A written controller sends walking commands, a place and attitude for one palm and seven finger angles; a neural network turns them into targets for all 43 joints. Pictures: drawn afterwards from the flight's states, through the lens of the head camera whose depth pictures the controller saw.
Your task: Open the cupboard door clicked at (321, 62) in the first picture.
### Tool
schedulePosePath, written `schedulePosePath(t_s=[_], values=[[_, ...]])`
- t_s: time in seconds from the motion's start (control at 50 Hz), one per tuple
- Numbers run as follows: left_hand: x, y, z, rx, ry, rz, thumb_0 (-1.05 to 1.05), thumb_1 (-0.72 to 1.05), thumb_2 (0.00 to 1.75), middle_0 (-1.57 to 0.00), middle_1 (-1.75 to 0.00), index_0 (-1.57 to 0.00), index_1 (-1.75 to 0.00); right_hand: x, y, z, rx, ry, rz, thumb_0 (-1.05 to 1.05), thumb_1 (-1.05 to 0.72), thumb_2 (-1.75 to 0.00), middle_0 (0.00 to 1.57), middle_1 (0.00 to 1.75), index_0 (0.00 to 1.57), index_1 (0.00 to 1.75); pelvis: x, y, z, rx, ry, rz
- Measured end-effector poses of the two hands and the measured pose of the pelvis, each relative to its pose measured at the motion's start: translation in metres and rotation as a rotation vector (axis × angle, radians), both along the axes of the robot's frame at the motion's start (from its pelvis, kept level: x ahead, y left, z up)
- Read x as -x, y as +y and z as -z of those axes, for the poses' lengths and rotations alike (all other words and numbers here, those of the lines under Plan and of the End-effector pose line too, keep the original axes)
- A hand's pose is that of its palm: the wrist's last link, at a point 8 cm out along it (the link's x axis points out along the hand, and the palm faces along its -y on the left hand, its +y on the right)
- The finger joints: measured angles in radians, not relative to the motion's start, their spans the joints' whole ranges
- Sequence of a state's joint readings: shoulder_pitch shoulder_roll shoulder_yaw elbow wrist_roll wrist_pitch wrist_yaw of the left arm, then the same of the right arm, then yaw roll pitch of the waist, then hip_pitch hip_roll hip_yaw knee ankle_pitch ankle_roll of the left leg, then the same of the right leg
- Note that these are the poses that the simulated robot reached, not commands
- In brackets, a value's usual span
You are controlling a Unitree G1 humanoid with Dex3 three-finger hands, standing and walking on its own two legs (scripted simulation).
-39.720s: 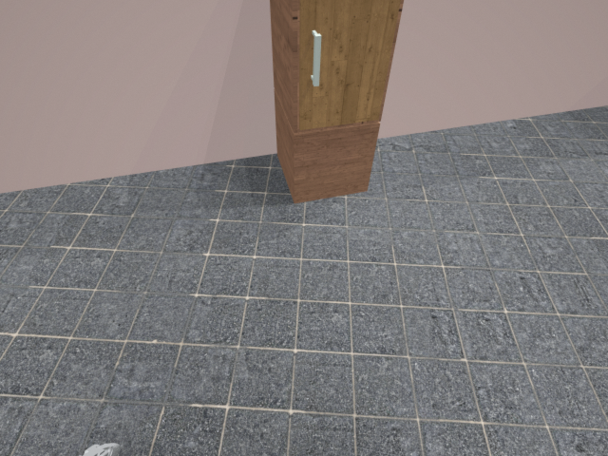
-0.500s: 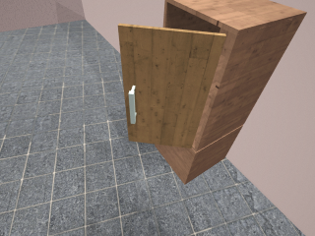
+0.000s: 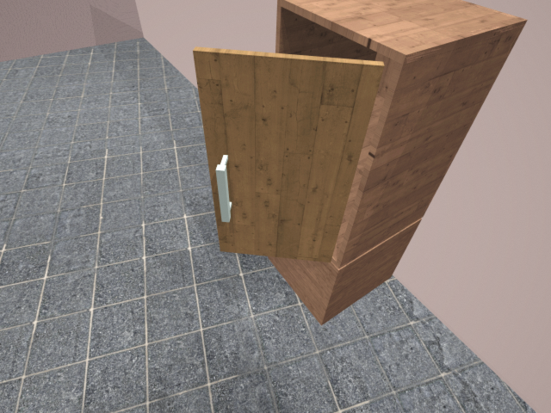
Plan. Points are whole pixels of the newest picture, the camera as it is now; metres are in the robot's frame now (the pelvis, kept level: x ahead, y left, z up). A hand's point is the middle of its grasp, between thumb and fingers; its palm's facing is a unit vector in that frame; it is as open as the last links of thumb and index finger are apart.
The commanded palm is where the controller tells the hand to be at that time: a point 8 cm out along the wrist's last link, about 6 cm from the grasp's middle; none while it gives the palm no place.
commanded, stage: shuffle to correct the standing spot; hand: left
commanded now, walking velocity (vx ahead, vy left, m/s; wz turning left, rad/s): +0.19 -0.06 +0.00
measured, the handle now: (225, 189) +0.60 +0.15 -0.06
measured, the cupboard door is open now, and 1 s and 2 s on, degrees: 50 50 50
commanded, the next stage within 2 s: come to a stop and stand still in 0.08 s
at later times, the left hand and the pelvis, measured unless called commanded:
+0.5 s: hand out of the picture +0.03 +0.14 -0.18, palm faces +0.05 -0.99 -0.14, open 7.4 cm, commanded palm none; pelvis +0.05 -0.01 +0.00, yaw +0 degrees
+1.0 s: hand out of the picture +0.09 +0.19 -0.17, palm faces +0.00 -0.97 -0.26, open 7.4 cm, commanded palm none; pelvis +0.04 -0.01 -0.01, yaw +0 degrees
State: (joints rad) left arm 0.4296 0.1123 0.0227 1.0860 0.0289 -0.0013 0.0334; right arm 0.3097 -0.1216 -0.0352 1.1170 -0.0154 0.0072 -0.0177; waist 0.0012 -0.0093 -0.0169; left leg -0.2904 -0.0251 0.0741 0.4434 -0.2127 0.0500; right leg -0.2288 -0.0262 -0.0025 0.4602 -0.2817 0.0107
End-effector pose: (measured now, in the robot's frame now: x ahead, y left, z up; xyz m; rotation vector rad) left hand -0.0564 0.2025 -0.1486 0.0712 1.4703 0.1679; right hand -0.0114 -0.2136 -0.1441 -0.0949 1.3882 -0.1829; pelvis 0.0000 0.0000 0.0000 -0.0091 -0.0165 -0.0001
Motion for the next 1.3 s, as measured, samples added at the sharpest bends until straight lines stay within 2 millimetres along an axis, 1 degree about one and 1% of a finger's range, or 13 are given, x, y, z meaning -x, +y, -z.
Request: schedulePosePath(t_s=[0.14, 0.24, 0.36, 0.46, 0.5, 0.62, 0.7, 0.78, 0.84, 0.92, 1.0, 1.3], values=[[-0.006, -0.009, 0.004, 0.028, 0.015, -0.014, 0.0, 0.91, 0.9, -0.2, -0.3, -0.19, -0.3, -0.006, -0.003, 0.002, 0.009, 0.003, 0.011, 0.01, -0.9, -0.9, 0.2, 0.3, 0.2, 0.3, -0.011, -0.003, 0.003, 0.0, -0.001, 0.005], [-0.016, -0.013, 0.011, 0.038, 0.018, -0.02, 0.0, 0.91, 0.9, -0.2, -0.3, -0.19, -0.3, -0.015, -0.004, 0.006, 0.013, 0.004, 0.01, 0.01, -0.9, -0.9, 0.2, 0.3, 0.2, 0.3, -0.024, -0.004, 0.009, 0.002, -0.007, 0.003], [-0.043, -0.018, 0.008, 0.031, 0.008, -0.007, 0.01, 0.91, 0.9, -0.2, -0.3, -0.19, -0.3, -0.034, 0.0, 0.004, 0.0, 0.015, 0.004, 0.01, -0.91, -0.9, 0.2, 0.3, 0.2, 0.3, -0.043, -0.007, 0.005, -0.002, 0.003, 0.001], [-0.07, -0.019, 0.003, 0.018, -0.024, 0.011, 0.0, 0.91, 0.89, -0.2, -0.3, -0.19, -0.3, -0.044, -0.005, 0.001, 0.013, 0.036, -0.003, 0.02, -0.93, -0.9, 0.2, 0.3, 0.2, 0.3, -0.05, -0.008, 0.001, -0.005, 0.013, 0.0], [-0.08, -0.017, 0.003, 0.008, -0.039, 0.022, 0.0, 0.91, 0.89, -0.2, -0.3, -0.19, -0.3, -0.047, -0.008, 0.0, 0.019, 0.035, 0.0, 0.03, -0.93, -0.9, 0.2, 0.3, 0.2, 0.3, -0.049, -0.008, 0.001, -0.007, 0.016, 0.002], [-0.096, 0.001, 0.003, -0.042, -0.066, 0.051, 0.02, 0.92, 0.89, -0.2, -0.3, -0.2, -0.3, -0.057, -0.019, 0.001, 0.036, 0.004, 0.006, 0.02, -0.93, -0.9, 0.2, 0.3, 0.2, 0.3, -0.042, -0.011, 0.003, -0.006, 0.01, 0.008], [-0.107, 0.014, 0.003, -0.075, -0.116, 0.081, 0.01, 0.91, 0.89, -0.2, -0.3, -0.2, -0.3, -0.067, -0.026, 0.003, 0.038, -0.055, -0.021, 0.02, -0.92, -0.9, 0.2, 0.3, 0.2, 0.3, -0.038, -0.009, 0.008, 0.009, 0.016, -0.002], [-0.121, 0.026, -0.002, -0.099, -0.17, 0.095, 0.01, 0.91, 0.89, -0.2, -0.3, -0.2, -0.3, -0.08, -0.025, 0.005, 0.031, -0.112, -0.051, 0.01, -0.92, -0.9, 0.2, 0.3, 0.2, 0.3, -0.038, -0.006, 0.011, 0.005, 0.014, -0.011], [-0.129, 0.032, -0.007, -0.114, -0.2, 0.102, 0.01, 0.91, 0.89, -0.2, -0.3, -0.19, -0.3, -0.089, -0.022, 0.006, 0.018, -0.142, -0.069, 0.01, -0.91, -0.9, 0.2, 0.3, 0.2, 0.3, -0.039, -0.005, 0.01, -0.002, 0.012, -0.01], [-0.135, 0.034, -0.012, -0.121, -0.216, 0.111, 0.01, 0.91, 0.89, -0.2, -0.3, -0.19, -0.3, -0.099, -0.022, 0.004, 0.011, -0.164, -0.085, 0.01, -0.92, -0.9, 0.2, 0.3, 0.2, 0.3, -0.041, -0.006, 0.008, -0.009, 0.013, -0.006], [-0.138, 0.034, -0.013, -0.118, -0.209, 0.117, 0.01, 0.91, 0.89, -0.2, -0.3, -0.19, -0.3, -0.106, -0.025, 0.001, 0.013, -0.166, -0.098, 0.01, -0.91, -0.9, 0.2, 0.3, 0.2, 0.3, -0.044, -0.008, 0.006, -0.013, 0.015, -0.002], [-0.142, 0.028, -0.006, -0.09, -0.148, 0.12, 0.01, 0.9, 0.89, -0.2, -0.3, -0.2, -0.3, -0.114, -0.054, -0.009, 0.085, -0.102, -0.107, 0.01, -0.9, -0.9, 0.2, 0.3, 0.2, 0.3, -0.057, -0.015, 0.002, -0.013, 0.014, 0.0]])
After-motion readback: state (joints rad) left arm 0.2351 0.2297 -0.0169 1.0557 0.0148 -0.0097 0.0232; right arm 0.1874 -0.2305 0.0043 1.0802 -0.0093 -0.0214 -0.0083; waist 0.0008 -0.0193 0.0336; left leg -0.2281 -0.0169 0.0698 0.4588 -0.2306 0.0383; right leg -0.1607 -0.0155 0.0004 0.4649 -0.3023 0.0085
